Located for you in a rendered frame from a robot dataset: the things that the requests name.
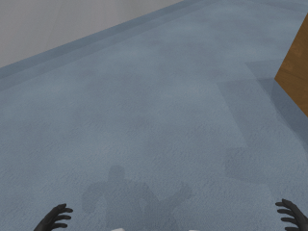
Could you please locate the left robot hand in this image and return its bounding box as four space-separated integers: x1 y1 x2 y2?
34 203 73 231

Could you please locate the pedestal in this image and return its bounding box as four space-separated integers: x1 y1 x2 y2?
274 13 308 117

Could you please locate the right robot hand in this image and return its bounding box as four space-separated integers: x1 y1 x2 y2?
275 198 308 231

